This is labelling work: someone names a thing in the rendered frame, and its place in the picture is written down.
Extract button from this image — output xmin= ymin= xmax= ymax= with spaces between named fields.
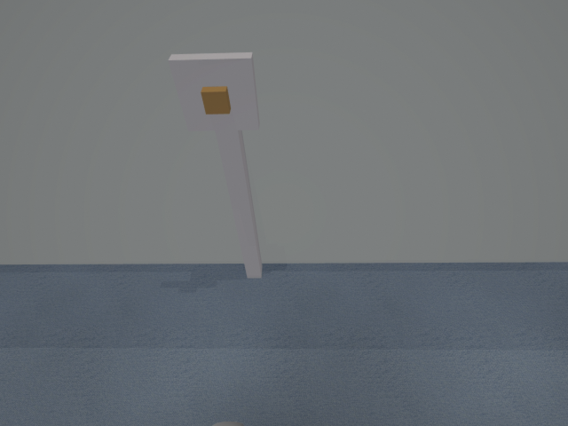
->
xmin=201 ymin=86 xmax=231 ymax=114

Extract panel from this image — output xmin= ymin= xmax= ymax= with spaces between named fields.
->
xmin=168 ymin=52 xmax=263 ymax=278

